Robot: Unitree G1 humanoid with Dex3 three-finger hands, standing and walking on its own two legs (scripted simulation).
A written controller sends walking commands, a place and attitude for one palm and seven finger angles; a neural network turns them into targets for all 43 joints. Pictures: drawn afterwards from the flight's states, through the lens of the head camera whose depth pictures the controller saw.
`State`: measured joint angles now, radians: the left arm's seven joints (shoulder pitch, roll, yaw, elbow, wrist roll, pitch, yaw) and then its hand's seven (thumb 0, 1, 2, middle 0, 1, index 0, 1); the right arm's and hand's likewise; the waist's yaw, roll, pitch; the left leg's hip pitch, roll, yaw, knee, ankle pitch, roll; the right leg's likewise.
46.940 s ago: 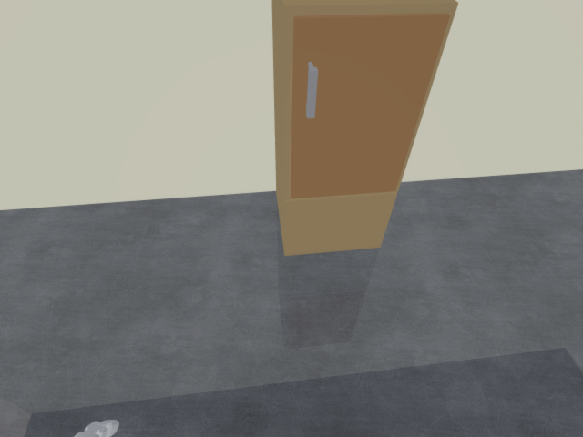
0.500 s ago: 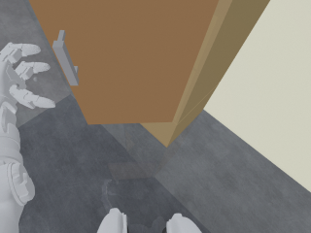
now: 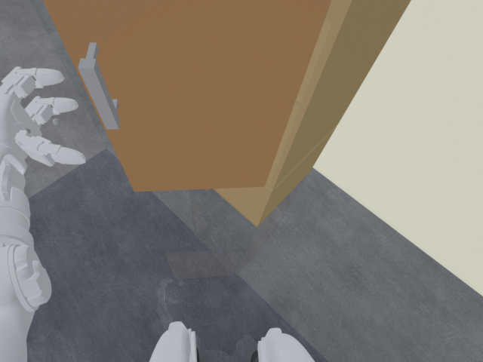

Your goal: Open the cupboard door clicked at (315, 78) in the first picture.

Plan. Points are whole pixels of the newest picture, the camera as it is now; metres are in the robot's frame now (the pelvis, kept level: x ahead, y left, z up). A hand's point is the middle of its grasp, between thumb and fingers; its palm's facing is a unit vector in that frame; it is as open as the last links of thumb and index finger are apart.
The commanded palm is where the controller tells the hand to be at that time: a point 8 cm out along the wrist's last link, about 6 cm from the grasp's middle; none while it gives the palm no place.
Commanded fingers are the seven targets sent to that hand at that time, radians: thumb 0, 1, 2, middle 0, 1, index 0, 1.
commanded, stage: slide the fingers in behind the handle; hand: left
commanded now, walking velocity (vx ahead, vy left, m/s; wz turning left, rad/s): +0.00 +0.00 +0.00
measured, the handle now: (103, 88) +0.54 +0.21 +0.08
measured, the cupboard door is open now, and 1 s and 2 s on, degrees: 48 48 47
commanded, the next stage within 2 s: move the hooked fingers beside the handle in 1.58 s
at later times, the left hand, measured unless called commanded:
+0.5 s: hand (76, 117) +0.47 +0.24 +0.09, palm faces +0.04 -1.00 +0.02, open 14.0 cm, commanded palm +0.45 +0.28 +0.08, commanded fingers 0.00 -0.50 0.30 -0.30 -1.20 -0.30 -1.20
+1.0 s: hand (91, 123) +0.47 +0.22 +0.09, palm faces +0.09 -1.00 +0.01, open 14.2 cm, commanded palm +0.44 +0.24 +0.08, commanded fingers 0.00 -0.50 0.30 -0.30 -1.20 -0.30 -1.20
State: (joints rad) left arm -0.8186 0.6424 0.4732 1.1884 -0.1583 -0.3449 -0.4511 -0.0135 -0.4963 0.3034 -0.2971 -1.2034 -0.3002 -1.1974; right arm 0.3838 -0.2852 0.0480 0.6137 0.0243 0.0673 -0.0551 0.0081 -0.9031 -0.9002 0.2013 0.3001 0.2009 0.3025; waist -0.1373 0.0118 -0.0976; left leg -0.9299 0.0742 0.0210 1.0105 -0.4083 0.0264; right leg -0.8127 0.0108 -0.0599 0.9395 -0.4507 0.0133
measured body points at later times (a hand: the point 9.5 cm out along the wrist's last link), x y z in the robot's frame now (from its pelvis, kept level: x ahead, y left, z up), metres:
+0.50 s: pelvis +0.01 +0.00 +0.00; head +0.11 +0.02 +0.44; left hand +0.47 +0.29 +0.09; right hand +0.04 -0.27 -0.11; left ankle +0.04 +0.10 -0.67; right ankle +0.00 -0.14 -0.67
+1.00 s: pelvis +0.00 -0.01 +0.00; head +0.10 +0.01 +0.44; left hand +0.45 +0.27 +0.09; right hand +0.04 -0.28 -0.11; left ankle +0.04 +0.10 -0.67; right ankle +0.00 -0.14 -0.67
